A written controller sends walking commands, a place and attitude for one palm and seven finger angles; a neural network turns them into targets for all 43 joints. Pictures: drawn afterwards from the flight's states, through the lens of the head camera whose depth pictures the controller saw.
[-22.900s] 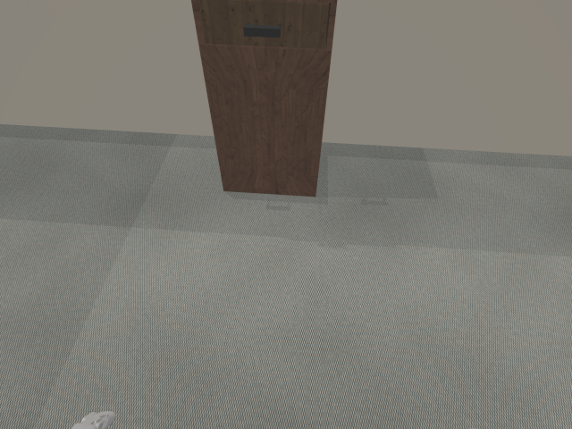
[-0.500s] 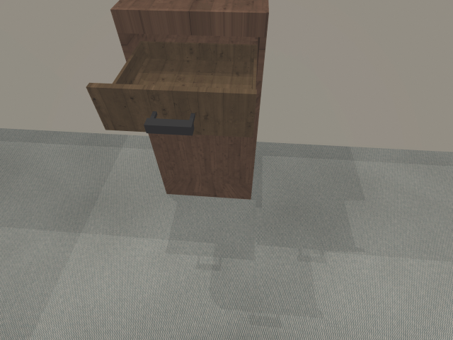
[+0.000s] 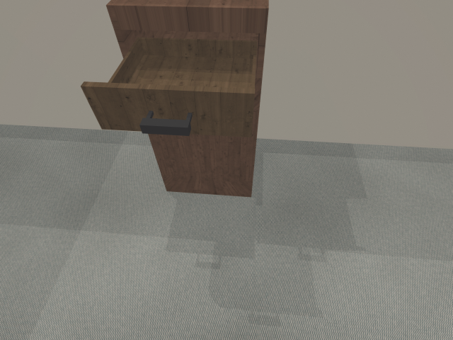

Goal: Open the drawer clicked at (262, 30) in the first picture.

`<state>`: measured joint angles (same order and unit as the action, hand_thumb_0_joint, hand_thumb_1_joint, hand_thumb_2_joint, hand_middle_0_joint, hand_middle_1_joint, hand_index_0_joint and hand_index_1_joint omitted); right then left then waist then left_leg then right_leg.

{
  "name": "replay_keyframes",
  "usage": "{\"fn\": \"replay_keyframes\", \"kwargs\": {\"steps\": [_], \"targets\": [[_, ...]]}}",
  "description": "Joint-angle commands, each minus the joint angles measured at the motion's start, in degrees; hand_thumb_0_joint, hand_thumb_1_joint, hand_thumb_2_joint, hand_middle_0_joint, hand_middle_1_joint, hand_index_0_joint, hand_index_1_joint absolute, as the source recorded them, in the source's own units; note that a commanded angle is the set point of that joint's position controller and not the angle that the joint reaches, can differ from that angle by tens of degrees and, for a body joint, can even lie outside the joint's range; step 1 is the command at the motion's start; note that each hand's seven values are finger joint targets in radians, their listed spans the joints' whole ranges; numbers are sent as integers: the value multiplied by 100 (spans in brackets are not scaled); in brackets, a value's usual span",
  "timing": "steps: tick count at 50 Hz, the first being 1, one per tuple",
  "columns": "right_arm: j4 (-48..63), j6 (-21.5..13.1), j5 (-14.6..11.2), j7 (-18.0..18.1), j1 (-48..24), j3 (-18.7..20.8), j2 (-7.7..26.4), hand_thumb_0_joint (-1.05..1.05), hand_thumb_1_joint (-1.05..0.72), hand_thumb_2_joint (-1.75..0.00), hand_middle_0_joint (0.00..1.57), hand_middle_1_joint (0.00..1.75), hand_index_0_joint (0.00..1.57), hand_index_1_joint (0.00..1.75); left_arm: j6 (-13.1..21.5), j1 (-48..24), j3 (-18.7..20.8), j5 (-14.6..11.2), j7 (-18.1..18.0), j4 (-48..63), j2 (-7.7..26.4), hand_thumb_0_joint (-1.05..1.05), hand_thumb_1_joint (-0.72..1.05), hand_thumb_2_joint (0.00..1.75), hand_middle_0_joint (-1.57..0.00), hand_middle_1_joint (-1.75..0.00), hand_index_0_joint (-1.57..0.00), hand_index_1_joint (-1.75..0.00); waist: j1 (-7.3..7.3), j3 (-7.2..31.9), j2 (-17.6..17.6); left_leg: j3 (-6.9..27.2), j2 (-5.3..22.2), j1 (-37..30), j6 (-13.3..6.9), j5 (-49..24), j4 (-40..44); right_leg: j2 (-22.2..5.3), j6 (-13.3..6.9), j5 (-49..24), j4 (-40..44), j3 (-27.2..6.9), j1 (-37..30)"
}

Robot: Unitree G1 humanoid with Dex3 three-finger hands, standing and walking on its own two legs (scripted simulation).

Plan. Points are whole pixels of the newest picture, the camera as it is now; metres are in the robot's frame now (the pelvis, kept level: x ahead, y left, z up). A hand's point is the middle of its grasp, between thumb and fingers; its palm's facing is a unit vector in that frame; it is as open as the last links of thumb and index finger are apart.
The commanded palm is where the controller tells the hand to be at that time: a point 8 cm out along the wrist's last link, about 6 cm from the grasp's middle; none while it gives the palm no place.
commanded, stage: look to check the result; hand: left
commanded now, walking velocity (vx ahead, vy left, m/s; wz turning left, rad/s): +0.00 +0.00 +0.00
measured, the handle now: (168, 121) +0.59 +0.18 +0.03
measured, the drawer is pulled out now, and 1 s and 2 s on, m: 0.30 0.30 0.30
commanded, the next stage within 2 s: stand and wait in 0.12 s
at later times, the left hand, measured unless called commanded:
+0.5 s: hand out of the picture +0.03 +0.18 -0.17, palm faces +0.01 -0.97 -0.23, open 7.4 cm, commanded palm none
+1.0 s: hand out of the picture +0.03 +0.18 -0.17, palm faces +0.01 -0.98 -0.22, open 7.4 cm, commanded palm none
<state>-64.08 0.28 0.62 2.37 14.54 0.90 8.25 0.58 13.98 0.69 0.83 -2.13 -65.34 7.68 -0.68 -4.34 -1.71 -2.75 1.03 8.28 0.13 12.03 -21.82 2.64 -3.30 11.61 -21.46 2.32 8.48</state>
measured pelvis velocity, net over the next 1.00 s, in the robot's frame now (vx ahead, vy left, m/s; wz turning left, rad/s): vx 0.01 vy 0.00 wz -0.01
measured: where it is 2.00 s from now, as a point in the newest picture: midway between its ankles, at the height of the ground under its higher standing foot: outside the picture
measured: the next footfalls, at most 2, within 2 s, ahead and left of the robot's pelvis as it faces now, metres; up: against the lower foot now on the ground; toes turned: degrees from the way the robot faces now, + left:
none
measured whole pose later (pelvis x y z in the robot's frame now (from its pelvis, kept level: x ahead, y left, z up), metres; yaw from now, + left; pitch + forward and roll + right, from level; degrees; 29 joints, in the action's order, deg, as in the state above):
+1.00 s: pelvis +0.01 +0.00 +0.00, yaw +0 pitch -1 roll +0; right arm -64.4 0.4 0.7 2.4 13.9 1.0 8.5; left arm 0.5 12.4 0.9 0.7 -2.1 -64.8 8.8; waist -0.9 -4.3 -1.2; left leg -3.1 1.5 7.6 0.4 12.7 -21.5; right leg 3.1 -3.4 11.9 -20.6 1.9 7.7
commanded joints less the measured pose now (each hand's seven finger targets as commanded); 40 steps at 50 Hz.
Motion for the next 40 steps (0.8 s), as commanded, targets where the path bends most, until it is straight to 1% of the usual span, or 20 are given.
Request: {"fn": "replay_keyframes", "kwargs": {"steps": [1, 4, 5, 8, 9, 10, 11, 12, 14, 15, 16, 17, 25, 28, 29, 32, 36, 37, 38, 40], "targets": [[89, -22, 4, 37, 443, 79, 503, 0, -90, -90, 20, 30, 20, 30, 54, 303, 164, -24, -27, 147, 756, 0, 90, 90, -20, -30, -20, -30, -29, 69, 156, 411, 524, -97, -138, -545, 287, -820, 24, -771, 535, -715, 207], [83, -14, 13, 30, 417, 68, 534, 0, -90, -90, 20, 30, 20, 30, 47, 266, 159, -32, -20, 156, 769, 0, 90, 90, -20, -30, -20, -30, -19, -32, 164, 423, 503, -35, -127, -469, 313, -808, 26, -615, 577, -745, 231], [100, -17, 3, 30, 417, 79, 562, 0, -90, -90, 20, 30, 20, 30, 56, 274, 173, -22, -22, 171, 801, 0, 90, 90, -20, -30, -20, -30, -14, 2, 208, 412, 514, -68, -135, -500, 298, -809, 34, -623, 594, -720, 227], [93, -30, 16, 33, 408, 72, 560, 0, -90, -90, 20, 30, 20, 30, 58, 233, 171, -33, -17, 175, 802, 0, 90, 90, -20, -30, -20, -30, -20, 147, 100, 408, 522, -109, -125, -624, 289, -829, 23, -869, 532, -722, 99], [92, -28, 16, 33, 398, 68, 557, 0, -90, -90, 20, 30, 20, 30, 55, 222, 164, -37, -18, 173, 796, 0, 90, 90, -20, -30, -20, -30, -18, 127, 153, 419, 525, -98, -122, -622, 299, -828, 23, -885, 523, -709, 105], [109, -28, 9, 37, 378, 78, 585, 0, -90, -90, 20, 30, 20, 30, 55, 217, 178, -27, -21, 186, 809, 0, 90, 90, -20, -30, -20, -30, -7, 103, 101, 424, 525, -116, -131, -617, 293, -812, 22, -855, 535, -726, 137], [97, -25, 12, 33, 386, 79, 561, 0, -90, -90, 20, 30, 20, 30, 54, 200, 180, -29, -18, 185, 830, 0, 90, 90, -20, -30, -20, -30, -16, 102, 167, 410, 530, -106, -125, -610, 298, -830, 31, -868, 542, -697, 117], [90, -21, 20, 35, 385, 75, 568, 0, -90, -90, 20, 30, 20, 30, 51, 200, 171, -36, -17, 184, 799, 0, 90, 90, -20, -30, -20, -30, -17, 101, 118, 399, 524, -101, -116, -579, 292, -822, 30, -854, 545, -739, 125], [87, -16, 18, 32, 368, 75, 574, 0, -90, -90, 20, 30, 20, 30, 50, 175, 174, -37, -14, 181, 830, 0, 90, 90, -20, -30, -20, -30, -19, 53, 147, 404, 513, -84, -114, -556, 299, -825, 28, -817, 571, -754, 147], [93, -16, 10, 33, 391, 80, 598, 0, -90, -90, 20, 30, 20, 30, 59, 182, 180, -29, -20, 193, 853, 0, 90, 90, -20, -30, -20, -30, -19, 124, 186, 399, 529, -130, -118, -574, 289, -808, 34, -825, 567, -744, 133], [79, -19, 17, 31, 388, 78, 571, 0, -90, -90, 20, 30, 20, 30, 51, 153, 176, -34, -18, 186, 841, 0, 90, 90, -20, -30, -20, -30, -22, 105, 206, 406, 528, -106, -119, -622, 295, -822, 37, -901, 540, -721, 111], [75, -19, 19, 34, 406, 72, 580, 0, -90, -90, 20, 30, 20, 30, 52, 165, 175, -38, -18, 194, 835, 0, 90, 90, -20, -30, -20, -30, -18, 164, 174, 391, 531, -119, -113, -631, 287, -828, 38, -945, 530, -730, 64], [74, -12, 15, 39, 396, 78, 580, 0, -90, -90, 20, 30, 20, 30, 51, 163, 182, -36, -24, 206, 851, 0, 90, 90, -20, -30, -20, -30, -8, 87, 195, 378, 531, -111, -109, -578, 290, -805, 54, -892, 567, -742, 101], [61, -25, 16, 43, 396, 77, 580, 0, -90, -90, 20, 30, 20, 30, 52, 163, 173, -44, -20, 203, 835, 0, 90, 90, -20, -30, -20, -30, -17, 199, 91, 378, 537, -148, -107, -668, 280, -821, 44, -1062, 512, -764, 40], [60, -28, 15, 45, 410, 78, 572, 0, -90, -90, 20, 30, 20, 30, 54, 158, 180, -43, -21, 203, 846, 0, 90, 90, -20, -30, -20, -30, -21, 240, 172, 373, 548, -153, -108, -693, 282, -824, 42, -1130, 491, -744, 6], [61, -22, 15, 47, 392, 78, 562, 0, -90, -90, 20, 30, 20, 30, 46, 156, 171, -43, -25, 208, 818, 0, 90, 90, -20, -30, -20, -30, -19, 132, 154, 375, 553, -135, -107, -680, 298, -820, 45, -1127, 484, -730, 59], [72, -28, 9, 51, 372, 90, 579, 0, -90, -90, 20, 30, 20, 30, 56, 173, 181, -37, -26, 203, 852, 0, 90, 90, -20, -30, -20, -30, -19, 206, 141, 366, 554, -200, -116, -734, 265, -833, 55, -1223, 489, -737, 39], [60, -21, 11, 50, 393, 87, 563, 0, -90, -90, 20, 30, 20, 30, 51, 151, 180, -40, -26, 201, 839, 0, 90, 90, -20, -30, -20, -30, -26, 168, 196, 368, 554, -165, -106, -687, 286, -825, 54, -1176, 484, -731, 49], [56, -23, 10, 49, 386, 89, 576, 0, -90, -90, 20, 30, 20, 30, 52, 154, 182, -40, -24, 210, 844, 0, 90, 90, -20, -30, -20, -30, -22, 162, 144, 363, 547, -156, -103, -675, 291, -825, 60, -1156, 502, -744, 41], [66, -17, 6, 49, 352, 97, 573, 0, -90, -90, 20, 30, 20, 30, 56, 176, 180, -34, -28, 205, 850, 0, 90, 90, -20, -30, -20, -30, -7, 100, 183, 372, 541, -159, -113, -616, 289, -813, 67, -1055, 542, -740, 96]]}}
